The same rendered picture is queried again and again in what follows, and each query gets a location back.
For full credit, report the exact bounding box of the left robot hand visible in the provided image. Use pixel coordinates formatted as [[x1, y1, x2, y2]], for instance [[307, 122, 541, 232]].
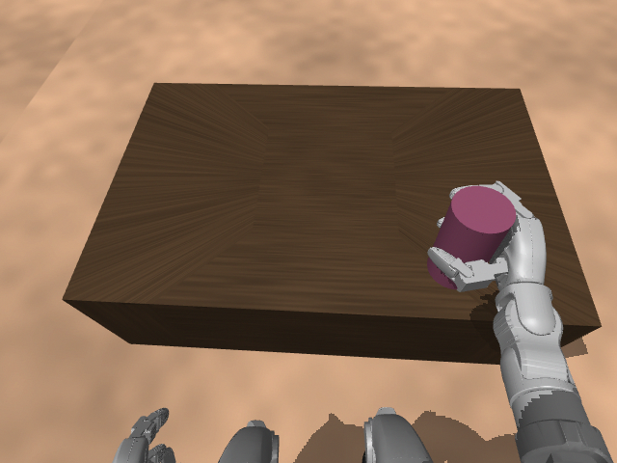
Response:
[[112, 408, 176, 463]]

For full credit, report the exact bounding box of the can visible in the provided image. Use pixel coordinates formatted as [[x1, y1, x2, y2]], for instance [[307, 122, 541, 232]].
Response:
[[427, 186, 516, 289]]

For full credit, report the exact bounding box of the right robot arm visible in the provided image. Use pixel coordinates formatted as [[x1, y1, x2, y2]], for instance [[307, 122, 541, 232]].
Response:
[[493, 282, 614, 463]]

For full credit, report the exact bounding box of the right robot hand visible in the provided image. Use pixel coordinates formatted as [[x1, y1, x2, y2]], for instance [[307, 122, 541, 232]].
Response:
[[427, 181, 547, 292]]

